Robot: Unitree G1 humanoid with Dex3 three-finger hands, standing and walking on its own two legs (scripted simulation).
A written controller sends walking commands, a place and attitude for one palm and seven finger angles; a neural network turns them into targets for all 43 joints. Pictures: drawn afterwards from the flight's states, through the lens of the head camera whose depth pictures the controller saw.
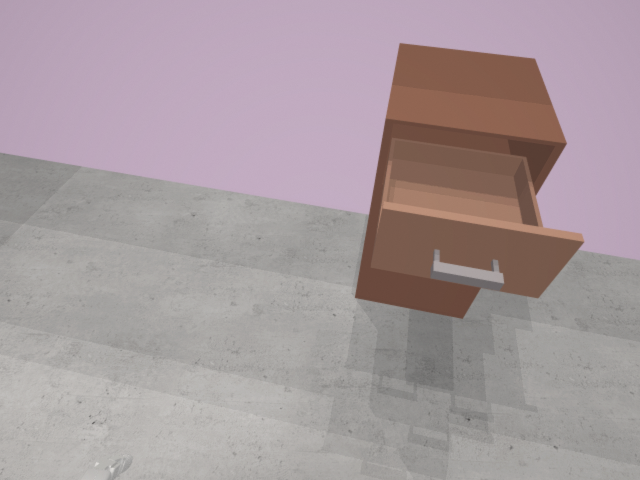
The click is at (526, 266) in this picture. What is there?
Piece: drawer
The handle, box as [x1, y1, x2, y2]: [430, 249, 503, 290]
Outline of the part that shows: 434,249 430,277 499,290 503,284 502,273 498,271 497,260 493,259 491,261 492,270 487,271 440,262 439,250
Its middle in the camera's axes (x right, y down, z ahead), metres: +0.28 +0.06 +0.74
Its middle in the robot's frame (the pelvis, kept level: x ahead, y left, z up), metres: +0.52 -0.25 -0.11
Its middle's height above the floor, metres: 0.66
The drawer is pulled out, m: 0.29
